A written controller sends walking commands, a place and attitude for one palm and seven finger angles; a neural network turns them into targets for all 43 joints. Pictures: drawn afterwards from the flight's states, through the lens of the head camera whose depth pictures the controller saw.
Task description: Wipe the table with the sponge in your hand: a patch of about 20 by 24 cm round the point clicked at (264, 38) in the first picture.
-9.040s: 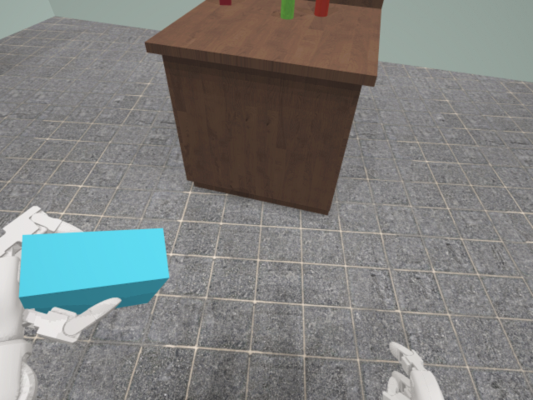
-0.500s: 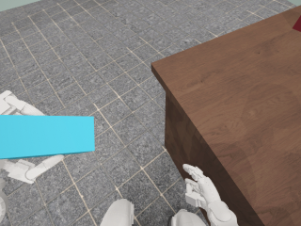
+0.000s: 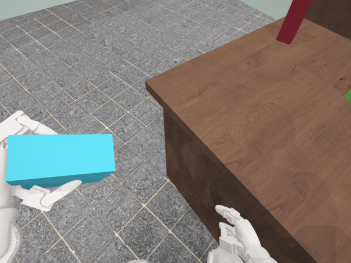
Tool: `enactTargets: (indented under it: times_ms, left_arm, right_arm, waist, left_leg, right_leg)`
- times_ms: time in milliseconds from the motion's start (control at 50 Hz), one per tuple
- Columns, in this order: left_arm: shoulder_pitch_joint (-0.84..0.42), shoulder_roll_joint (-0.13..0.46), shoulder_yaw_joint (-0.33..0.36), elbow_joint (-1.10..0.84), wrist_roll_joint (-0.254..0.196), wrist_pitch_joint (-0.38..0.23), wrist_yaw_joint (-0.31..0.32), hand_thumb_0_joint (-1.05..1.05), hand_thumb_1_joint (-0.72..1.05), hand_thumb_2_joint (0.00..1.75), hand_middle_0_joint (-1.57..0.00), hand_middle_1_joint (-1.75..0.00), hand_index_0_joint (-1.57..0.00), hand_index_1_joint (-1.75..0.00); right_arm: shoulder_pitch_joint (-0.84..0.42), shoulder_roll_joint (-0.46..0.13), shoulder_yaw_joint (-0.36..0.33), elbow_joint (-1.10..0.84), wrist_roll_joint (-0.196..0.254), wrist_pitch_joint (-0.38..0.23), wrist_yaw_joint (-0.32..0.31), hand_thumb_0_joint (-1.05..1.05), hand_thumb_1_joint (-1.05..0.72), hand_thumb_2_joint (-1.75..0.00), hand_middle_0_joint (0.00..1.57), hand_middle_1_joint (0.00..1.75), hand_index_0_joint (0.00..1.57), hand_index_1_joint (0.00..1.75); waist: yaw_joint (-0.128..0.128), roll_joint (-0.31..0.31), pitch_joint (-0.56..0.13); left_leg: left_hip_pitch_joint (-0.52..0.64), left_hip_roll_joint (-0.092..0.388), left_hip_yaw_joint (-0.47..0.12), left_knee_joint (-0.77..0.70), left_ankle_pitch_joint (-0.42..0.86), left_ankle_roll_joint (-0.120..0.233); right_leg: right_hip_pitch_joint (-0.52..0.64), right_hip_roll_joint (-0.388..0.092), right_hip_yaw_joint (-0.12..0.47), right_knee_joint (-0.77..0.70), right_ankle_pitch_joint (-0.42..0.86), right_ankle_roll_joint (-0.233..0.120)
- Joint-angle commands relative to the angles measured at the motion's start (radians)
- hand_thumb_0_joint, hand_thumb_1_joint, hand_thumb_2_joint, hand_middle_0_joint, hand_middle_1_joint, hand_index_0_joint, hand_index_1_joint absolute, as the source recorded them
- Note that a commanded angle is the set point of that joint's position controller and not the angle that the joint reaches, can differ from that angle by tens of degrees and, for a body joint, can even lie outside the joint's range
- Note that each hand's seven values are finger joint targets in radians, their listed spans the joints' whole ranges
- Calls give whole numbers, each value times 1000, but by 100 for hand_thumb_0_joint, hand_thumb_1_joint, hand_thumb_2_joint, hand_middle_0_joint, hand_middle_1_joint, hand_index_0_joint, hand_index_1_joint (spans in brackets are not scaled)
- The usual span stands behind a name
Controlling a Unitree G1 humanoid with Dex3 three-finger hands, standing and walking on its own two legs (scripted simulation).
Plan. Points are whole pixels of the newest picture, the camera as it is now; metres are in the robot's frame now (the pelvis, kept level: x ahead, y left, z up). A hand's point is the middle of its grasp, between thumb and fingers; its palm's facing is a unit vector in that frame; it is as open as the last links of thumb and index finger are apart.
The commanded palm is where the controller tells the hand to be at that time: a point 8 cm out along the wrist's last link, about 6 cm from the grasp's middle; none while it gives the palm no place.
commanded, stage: turn to face it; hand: left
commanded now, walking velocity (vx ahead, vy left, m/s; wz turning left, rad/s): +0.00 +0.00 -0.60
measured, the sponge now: (78, 162) +0.23 +0.21 +0.15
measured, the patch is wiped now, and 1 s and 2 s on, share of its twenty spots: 0.00 0.00 0.00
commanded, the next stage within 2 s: come to a stop and stand still in 1.76 s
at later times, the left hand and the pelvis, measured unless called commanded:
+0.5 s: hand (115, 161) +0.23 +0.14 +0.19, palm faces +0.13 -0.82 -0.56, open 10.1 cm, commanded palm +0.19 +0.18 +0.18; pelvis -0.05 -0.03 +0.00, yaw -19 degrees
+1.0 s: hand (212, 214) +0.18 -0.01 +0.17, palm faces -0.20 -0.81 -0.55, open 10.1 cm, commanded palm +0.15 +0.08 +0.18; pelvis -0.15 -0.04 -0.01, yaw -37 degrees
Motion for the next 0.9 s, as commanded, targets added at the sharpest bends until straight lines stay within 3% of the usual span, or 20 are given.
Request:
enactTargets:
  times_ms: [0, 60, 120, 140, 160, 180, 240, 260, 300, 420, 480, 500, 540, 560, 580, 620, 660, 780, 840, 880]
  left_arm:
    - [-75, 161, 102, -197, -10, -75, 2, 0, 10, 130, -120, -160, -120, -160]
    - [-6, 175, 134, -137, -18, -74, 0, 0, 10, 130, -120, -160, -120, -160]
    - [19, 208, 167, -163, -21, -80, -6, 0, 10, 130, -120, -160, -120, -160]
    - [52, 250, 191, -160, -16, -84, -1, 0, 10, 130, -120, -160, -120, -160]
    - [78, 314, 252, -176, -27, -94, 9, 0, 10, 130, -120, -160, -120, -160]
    - [101, 315, 281, -175, -34, -97, 15, 0, 10, 130, -120, -160, -120, -160]
    - [164, 361, 359, -290, -71, -109, 14, 0, 10, 130, -120, -160, -120, -160]
    - [199, 292, 321, -282, -75, -111, 12, 0, 10, 130, -120, -160, -120, -160]
    - [180, 263, 314, -260, -71, -106, 14, 0, 10, 130, -120, -160, -120, -160]
    - [137, 214, 246, -104, -43, -58, 15, 0, 10, 130, -120, -160, -120, -160]
    - [51, 179, 180, -101, -29, -50, 10, 0, 10, 130, -120, -160, -120, -160]
    - [22, 172, 160, -99, -22, -58, 8, 0, 10, 130, -120, -160, -120, -160]
    - [-56, 175, 151, -164, -1, -81, 2, 0, 10, 130, -120, -160, -120, -160]
    - [-78, 174, 149, -174, 14, -96, 7, 0, 10, 130, -120, -160, -120, -160]
    - [-120, 188, 147, -189, 25, -109, 13, 0, 10, 130, -120, -160, -120, -160]
    - [-133, 135, 75, -231, 20, -107, 10, 0, 10, 130, -120, -160, -120, -160]
    - [-136, 139, 61, -291, 14, -108, 17, 0, 10, 130, -120, -160, -120, -160]
    - [-22, 170, 146, -207, -9, -140, 31, 0, 10, 130, -120, -160, -120, -160]
    - [66, 164, 170, -119, -22, -136, 24, 0, 10, 130, -120, -160, -120, -160]
    - [49, 175, 175, -137, -24, -141, 17, 0, 10, 130, -120, -160, -120, -160]
  right_arm:
    - [2, -234, -169, -137, 13, -73, -49, 0, -90, -90, 20, 30, 20, 30]
    - [18, -237, -169, -143, 15, -80, -53, 0, -90, -90, 20, 30, 20, 30]
    - [35, -231, -166, -145, 26, -71, -48, 0, -90, -90, 20, 30, 20, 30]
    - [33, -208, -158, -159, 28, -63, -54, 0, -90, -90, 20, 30, 20, 30]
    - [-17, -187, -136, -179, 19, -56, -60, 0, -90, -90, 20, 30, 20, 30]
    - [-31, -184, -120, -164, 8, -51, -65, 0, -90, -90, 20, 30, 20, 30]
    - [-67, -181, -110, -162, 7, -17, -53, 0, -90, -90, 20, 30, 20, 30]
    - [-75, -164, -107, -151, 1, -4, -53, 0, -90, -90, 20, 30, 20, 30]
    - [-79, -167, -114, -128, -2, 22, -52, 0, -90, -90, 20, 30, 20, 30]
    - [-87, -194, -133, -104, 9, 40, -67, 0, -90, -90, 20, 30, 20, 30]
    - [-55, -205, -137, -102, 16, 35, -78, 0, -90, -90, 20, 30, 20, 30]
    - [-45, -208, -142, -98, 13, 30, -91, 0, -90, -90, 20, 30, 20, 30]
    - [-91, -237, -158, -134, 7, 14, -106, 0, -90, -90, 20, 30, 20, 30]
    - [-81, -204, -155, -138, 10, 3, -111, 0, -90, -90, 20, 30, 20, 30]
    - [-93, -192, -151, -127, 7, -13, -109, 0, -90, -90, 20, 30, 20, 30]
    - [-66, -219, -176, -130, 21, -31, -92, 0, -90, -90, 20, 30, 20, 30]
    - [-63, -228, -178, -136, 27, -57, -87, 0, -90, -90, 20, 30, 20, 30]
    - [13, -248, -189, -138, 18, -111, -90, 0, -90, -90, 20, 30, 20, 30]
    - [73, -255, -196, -131, 22, -118, -87, 0, -90, -90, 20, 30, 20, 30]
    - [76, -258, -199, -133, 31, -118, -78, 0, -90, -90, 20, 30, 20, 30]
  waist:
    - [-115, 256, -178]
    - [-115, 279, -191]
    - [-102, 116, -275]
    - [-97, -88, -314]
    - [-80, -295, -342]
    - [-83, -264, -333]
    - [-75, -115, -404]
    - [-91, -101, -393]
    - [-104, -120, -360]
    - [-66, -259, -289]
    - [-87, -198, -286]
    - [-93, -120, -264]
    - [-76, 196, -220]
    - [-76, 221, -199]
    - [-85, 220, -181]
    - [-93, 217, -137]
    - [-88, 247, -134]
    - [-104, 302, -165]
    - [-113, 276, -226]
    - [-111, 191, -274]
  left_leg:
    - [125, 238, -24, -120, 684, 62]
    - [142, 235, 16, -49, 697, 41]
    - [62, 183, 31, 246, 551, 5]
    - [-140, 82, 32, 451, 228, -25]
    - [-411, -48, -38, 646, -345, -59]
    - [-467, -19, -169, 735, -370, -67]
    - [-452, -28, -232, 732, -238, -70]
    - [-445, -33, -219, 688, -192, -76]
    - [-349, -45, -194, 589, -121, -78]
    - [-141, -100, -154, 243, -108, -52]
    - [71, -94, -136, -81, -12, -21]
    - [142, -44, -145, -162, -15, 3]
    - [168, 283, -419, -286, 56, 142]
    - [55, 350, -414, -287, 132, 194]
    - [-92, 332, -377, -294, 72, 185]
    - [-120, 271, -233, -256, 78, 169]
    - [-84, 238, -152, -234, 91, 133]
    - [-55, 249, -102, -215, 125, 88]
    - [20, 226, -44, -69, 374, 55]
    - [2, 195, -25, 74, 348, 20]
  right_leg:
    - [15, 11, -93, -144, 41, 15]
    - [85, 33, -124, -289, 75, 6]
    - [323, 1, -67, -532, 358, -30]
    - [510, -133, 134, -523, 820, -105]
    - [646, -295, 419, -480, 1344, -212]
    - [623, -351, 416, -478, 1375, -228]
    - [600, -267, 375, -472, 1067, -223]
    - [567, -244, 316, -494, 971, -209]
    - [413, -222, 297, -557, 744, -203]
    - [163, -195, 395, -680, 231, -206]
    - [66, -145, 379, -641, 104, -140]
    - [-9, -95, 356, -558, 76, -104]
    - [-196, 50, 170, -84, -104, -20]
    - [-165, 23, 83, 150, -111, 0]
    - [-92, -4, 103, 284, -75, -3]
    - [-99, -34, 80, 327, -30, 5]
    - [-108, -42, 14, 256, -24, 16]
    - [52, -14, -98, -124, -76, 22]
    - [135, 26, -123, -344, -5, 14]
    - [260, -5, -75, -535, 183, -15]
